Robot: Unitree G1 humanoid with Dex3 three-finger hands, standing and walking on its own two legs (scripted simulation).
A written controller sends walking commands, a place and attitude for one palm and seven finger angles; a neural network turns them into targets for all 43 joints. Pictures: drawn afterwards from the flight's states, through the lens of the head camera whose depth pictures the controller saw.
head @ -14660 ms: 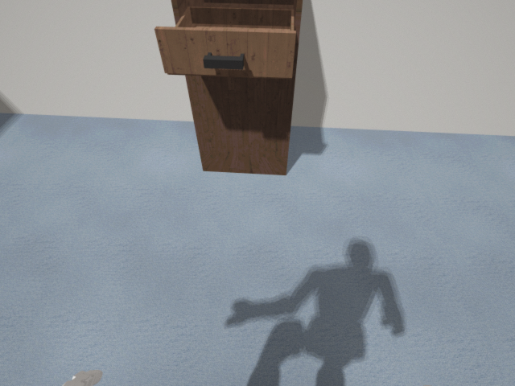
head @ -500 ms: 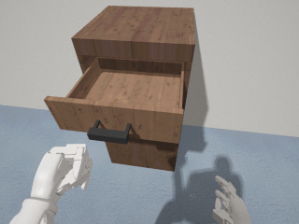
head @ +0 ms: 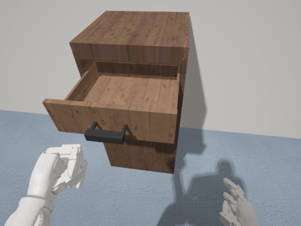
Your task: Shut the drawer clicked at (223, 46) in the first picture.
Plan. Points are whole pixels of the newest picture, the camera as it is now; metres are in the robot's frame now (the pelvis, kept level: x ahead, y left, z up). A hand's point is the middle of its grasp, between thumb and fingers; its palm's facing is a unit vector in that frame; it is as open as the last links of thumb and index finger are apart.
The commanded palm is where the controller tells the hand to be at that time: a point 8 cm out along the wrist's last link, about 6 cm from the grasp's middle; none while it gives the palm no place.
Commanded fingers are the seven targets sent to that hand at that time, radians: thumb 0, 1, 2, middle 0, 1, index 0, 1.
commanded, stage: bring the fist close to the handle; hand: left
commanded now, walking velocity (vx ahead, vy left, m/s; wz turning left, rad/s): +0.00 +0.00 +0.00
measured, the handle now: (107, 130) +0.38 +0.18 +0.05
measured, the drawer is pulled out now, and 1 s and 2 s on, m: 0.28 0.28 0.26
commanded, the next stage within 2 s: push the drawer shut in 1.38 s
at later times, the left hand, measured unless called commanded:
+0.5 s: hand (96, 166) +0.23 +0.16 +0.09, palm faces -0.02 -1.00 -0.07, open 3.3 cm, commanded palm +0.20 +0.21 +0.09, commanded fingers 0.00 0.90 0.90 -1.40 -1.60 -1.40 -1.60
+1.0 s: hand (109, 161) +0.27 +0.15 +0.05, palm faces -0.05 -1.00 -0.05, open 3.3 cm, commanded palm +0.25 +0.20 +0.05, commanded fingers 0.00 0.90 0.90 -1.40 -1.60 -1.40 -1.60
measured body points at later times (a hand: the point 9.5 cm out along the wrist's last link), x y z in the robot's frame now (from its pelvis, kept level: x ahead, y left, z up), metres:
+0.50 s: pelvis -0.01 +0.00 +0.00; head +0.00 -0.01 +0.45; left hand +0.22 +0.21 +0.10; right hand +0.16 -0.23 -0.08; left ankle -0.05 +0.12 -0.72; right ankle +0.02 -0.12 -0.72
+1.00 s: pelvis -0.01 +0.01 -0.02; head +0.03 +0.00 +0.43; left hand +0.27 +0.20 +0.05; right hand +0.15 -0.22 -0.10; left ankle -0.05 +0.12 -0.72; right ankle +0.02 -0.12 -0.72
